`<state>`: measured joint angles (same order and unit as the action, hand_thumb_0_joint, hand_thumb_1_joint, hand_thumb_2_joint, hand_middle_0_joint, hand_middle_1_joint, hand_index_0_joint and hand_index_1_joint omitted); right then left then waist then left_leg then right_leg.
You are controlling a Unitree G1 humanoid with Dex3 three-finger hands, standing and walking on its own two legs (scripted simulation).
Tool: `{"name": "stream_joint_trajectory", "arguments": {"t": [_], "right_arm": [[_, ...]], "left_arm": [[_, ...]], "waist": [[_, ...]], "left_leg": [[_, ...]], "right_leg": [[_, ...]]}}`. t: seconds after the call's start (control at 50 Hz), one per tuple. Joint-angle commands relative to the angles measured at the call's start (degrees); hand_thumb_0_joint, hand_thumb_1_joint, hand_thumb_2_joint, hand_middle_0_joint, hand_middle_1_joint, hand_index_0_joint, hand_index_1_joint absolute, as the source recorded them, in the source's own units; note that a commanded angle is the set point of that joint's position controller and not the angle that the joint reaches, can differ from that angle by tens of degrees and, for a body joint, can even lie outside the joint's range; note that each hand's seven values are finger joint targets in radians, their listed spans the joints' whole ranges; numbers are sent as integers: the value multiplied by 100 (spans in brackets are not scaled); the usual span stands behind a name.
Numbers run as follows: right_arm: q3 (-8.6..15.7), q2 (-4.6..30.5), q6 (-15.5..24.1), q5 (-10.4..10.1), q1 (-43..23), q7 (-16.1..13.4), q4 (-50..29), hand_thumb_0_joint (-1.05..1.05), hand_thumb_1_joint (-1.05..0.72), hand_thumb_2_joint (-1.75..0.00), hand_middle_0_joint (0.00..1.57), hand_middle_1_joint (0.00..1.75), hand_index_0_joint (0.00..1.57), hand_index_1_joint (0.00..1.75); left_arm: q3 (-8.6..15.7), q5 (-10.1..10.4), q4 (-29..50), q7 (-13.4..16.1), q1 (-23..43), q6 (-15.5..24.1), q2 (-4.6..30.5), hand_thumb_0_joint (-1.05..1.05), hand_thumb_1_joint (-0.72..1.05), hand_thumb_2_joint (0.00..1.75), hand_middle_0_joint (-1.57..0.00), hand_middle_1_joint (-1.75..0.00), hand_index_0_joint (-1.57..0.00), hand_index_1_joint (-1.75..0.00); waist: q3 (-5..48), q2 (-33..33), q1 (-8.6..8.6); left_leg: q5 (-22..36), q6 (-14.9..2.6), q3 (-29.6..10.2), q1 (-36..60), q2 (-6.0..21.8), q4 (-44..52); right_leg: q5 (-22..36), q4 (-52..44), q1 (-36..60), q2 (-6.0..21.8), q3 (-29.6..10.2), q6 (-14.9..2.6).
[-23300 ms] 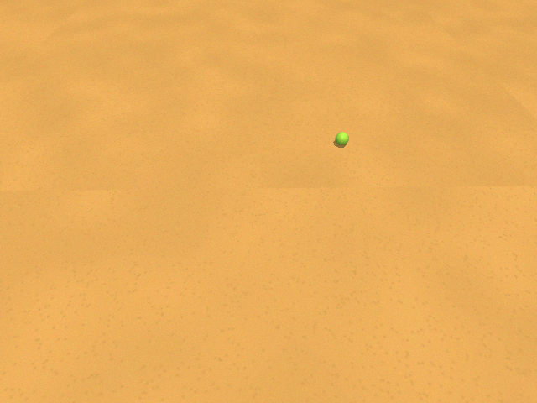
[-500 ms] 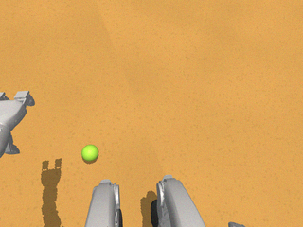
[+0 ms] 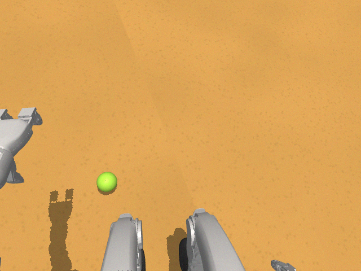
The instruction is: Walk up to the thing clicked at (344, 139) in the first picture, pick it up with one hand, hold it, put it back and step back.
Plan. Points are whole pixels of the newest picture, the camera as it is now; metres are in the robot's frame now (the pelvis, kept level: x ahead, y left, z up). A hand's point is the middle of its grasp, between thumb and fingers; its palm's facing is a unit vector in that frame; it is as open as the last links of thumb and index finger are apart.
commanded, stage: go down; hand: left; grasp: from above
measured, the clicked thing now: (107, 181) +0.44 +0.21 -0.53
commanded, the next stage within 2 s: approach in 0.22 s
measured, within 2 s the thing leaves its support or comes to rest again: neither
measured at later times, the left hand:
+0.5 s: hand (24, 158) +0.40 +0.33 -0.11, palm faces -0.45 -0.04 -0.89, open 14.3 cm
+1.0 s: hand (91, 177) +0.42 +0.23 -0.35, palm faces -0.44 -0.03 -0.90, open 13.4 cm
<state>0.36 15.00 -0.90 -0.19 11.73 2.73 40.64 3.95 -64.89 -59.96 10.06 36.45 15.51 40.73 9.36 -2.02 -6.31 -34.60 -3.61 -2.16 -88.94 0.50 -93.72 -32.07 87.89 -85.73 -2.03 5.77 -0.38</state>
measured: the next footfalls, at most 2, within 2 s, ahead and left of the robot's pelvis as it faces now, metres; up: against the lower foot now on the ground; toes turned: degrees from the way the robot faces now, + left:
none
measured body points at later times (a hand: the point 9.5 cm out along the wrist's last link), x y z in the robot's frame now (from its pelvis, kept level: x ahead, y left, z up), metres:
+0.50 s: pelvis +0.00 +0.00 -0.01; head +0.18 +0.05 +0.41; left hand +0.42 +0.32 -0.06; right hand +0.08 -0.28 -0.12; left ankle +0.06 +0.08 -0.54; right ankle +0.08 -0.12 -0.54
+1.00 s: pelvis -0.03 -0.01 -0.17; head +0.22 +0.03 +0.21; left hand +0.44 +0.23 -0.30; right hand +0.03 -0.28 -0.29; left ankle +0.06 +0.08 -0.54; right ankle +0.07 -0.12 -0.54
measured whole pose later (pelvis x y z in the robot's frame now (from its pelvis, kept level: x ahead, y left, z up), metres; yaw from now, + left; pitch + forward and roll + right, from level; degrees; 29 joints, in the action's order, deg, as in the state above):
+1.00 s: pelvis -0.03 -0.01 -0.17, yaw -2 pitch +38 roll -6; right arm -0.9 13.1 4.7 6.7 6.9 7.3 44.6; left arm 3.1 -74.2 -85.5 30.0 53.5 12.7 35.4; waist 6.0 -0.2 -12.2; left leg -37.2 -3.9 -1.0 -124.2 1.1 -123.6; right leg -35.2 119.3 -121.8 -0.7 6.6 -1.7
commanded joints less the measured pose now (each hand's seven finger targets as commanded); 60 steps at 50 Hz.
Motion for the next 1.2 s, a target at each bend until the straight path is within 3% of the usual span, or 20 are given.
{"name": "stream_joint_trajectory", "arguments": {"t": [0.0,0.12,0.18,0.28,0.3,0.32,0.36,0.46,0.54,0.6,0.7,0.78,0.8,0.86,0.94,1.04,1.06,1.08,1.12,1.18], "right_arm": [[426,1164,43,-3,836,-88,-241,0,-91,-91,20,30,20,30],[416,1138,37,-26,846,-140,-230,0,-91,-91,20,30,20,30],[382,1105,58,-38,812,-169,-212,0,-91,-91,20,30,20,30],[348,1094,106,-22,869,-158,-203,0,-92,-91,20,30,20,30],[348,1074,115,-9,875,-150,-212,0,-94,-92,20,30,20,30],[357,1097,131,-1,848,-145,-210,0,-91,-91,20,30,20,30],[343,1072,143,22,861,-113,-222,0,-91,-91,20,30,20,30],[355,1091,169,60,792,-51,-163,0,-91,-91,20,30,20,30],[356,1154,214,169,700,46,-66,0,-91,-91,20,30,20,30],[358,1167,270,276,687,117,13,0,-91,-91,20,30,20,30],[356,1207,361,477,753,240,150,0,-92,-91,20,30,20,30],[412,1242,457,562,836,298,267,0,-92,-91,20,30,20,30],[405,1216,473,573,864,307,290,0,-92,-91,20,30,20,30],[364,1189,524,648,806,339,334,0,-92,-91,20,30,20,30],[282,1095,618,731,765,412,328,0,-92,-90,20,30,20,30],[146,1168,801,841,790,505,364,0,-92,-90,20,30,20,30],[86,1215,816,876,809,509,368,0,-91,-90,20,30,20,30],[40,1198,839,894,832,535,407,0,-92,-90,20,30,20,30],[-24,1237,912,955,856,602,355,0,-91,-90,20,30,20,30],[-148,1310,980,1029,877,703,361,0,-91,-90,20,30,20,30]], "left_arm": [[550,105,1019,227,1816,-106,1922,0,-54,101,-6,-109,-6,-109],[522,208,872,161,1630,-185,1831,0,-56,100,-6,-108,-6,-108],[328,181,706,105,1601,-195,1638,0,-56,99,-6,-108,-6,-108],[311,192,671,52,1595,-55,1693,0,-57,100,-6,-107,-5,-108],[349,192,677,47,1565,-19,1709,0,-61,108,-7,-108,-3,-112],[415,207,768,64,1561,32,1756,0,-60,100,-7,-106,-5,-108],[287,158,677,128,1480,78,1497,0,-61,102,-7,-105,-5,-108],[88,55,152,364,1384,116,1206,0,-59,100,-7,-106,-6,-108],[-32,-224,-348,660,1696,209,1068,0,-56,98,-8,-108,-7,-109],[-64,-475,-369,990,2305,348,1075,0,-55,97,-9,-108,-9,-108],[185,-813,-674,1560,2746,354,1254,0,-50,93,-12,-108,-13,-108],[154,-883,-995,1913,3166,134,991,0,-49,91,-15,-106,-16,-105],[72,-895,-1133,1987,3263,41,918,0,-47,90,-14,-108,-16,-106],[189,-906,-1740,2209,3272,-213,957,0,-43,87,-17,-106,-19,-104],[108,-833,-2014,2246,3492,-388,838,0,-38,83,-19,-105,-22,-102],[-23,-764,-2354,2270,4020,-328,754,0,-38,82,-17,-107,-21,-103],[100,-806,-2292,2334,4193,-258,1020,0,-37,82,-18,-107,-22,-103],[46,-839,-2664,2371,3970,-250,961,0,-37,82,-18,-108,-22,-104],[6,-895,-2860,2482,4008,-223,829,0,-36,83,-18,-110,-22,-105],[-85,-953,-3485,2648,3813,-249,770,0,-37,83,-15,-111,-20,-106]], "waist": [[3158,-1185,60],[2949,-1012,45],[2642,-1045,-31],[2592,-961,-62],[2657,-912,-35],[2756,-983,-1],[2767,-988,-50],[2459,-599,-129],[2470,-779,-184],[2906,-1013,-240],[3751,-1354,-237],[4014,-1565,-395],[3986,-1505,-449],[3741,-1209,-501],[3727,-1093,-635],[3245,-881,-1033],[3313,-925,-1048],[3152,-845,-1004],[3083,-841,-1167],[2912,-985,-1244]], "left_leg": [[1155,268,-547,2947,35,1657],[1033,268,-604,2889,39,1779],[799,278,-630,2830,69,1845],[1019,239,-427,2541,30,1557],[1066,201,-301,2432,-9,1441],[1108,234,-384,2511,5,1465],[1303,225,-349,2497,-7,1320],[1115,168,-303,1767,-33,931],[1282,203,-461,1516,-22,530],[1248,198,-444,1319,-67,121],[1506,232,-349,1213,-57,-516],[1436,299,-375,1179,-35,-810],[1248,262,-294,987,-46,-940],[649,216,-215,170,-85,-1221],[369,156,-133,-330,-109,-1654],[-108,83,-159,-1163,-94,-2251],[-62,86,-103,-1342,-116,-2373],[-106,80,-78,-1489,-120,-2469],[-27,67,-28,-1655,-131,-2710],[77,70,13,-1801,-123,-2981]], "right_leg": [[714,-936,1072,-144,-135,-219],[638,-1046,1136,-148,-126,-208],[499,-1064,982,-157,-120,-214],[626,-1010,943,-143,-171,-240],[683,-1046,1050,-147,-201,-241],[697,-947,995,-131,-189,-250],[815,-839,877,-138,-175,-258],[734,-579,512,-151,-152,-249],[758,16,-290,-148,-85,-281],[764,415,-720,-155,-78,-291],[1007,1042,-1131,-119,-77,-256],[947,1456,-1628,-65,-4,-236],[891,1469,-1638,-80,-6,-232],[545,1652,-1809,-55,4,-218],[345,1917,-1950,-26,-29,-212],[-110,2279,-2481,2,3,-183],[-63,2339,-2322,-40,15,-184],[-134,2420,-2365,-41,20,-184],[-53,2513,-2365,-76,41,-168],[87,2677,-2353,-109,93,-152]]}}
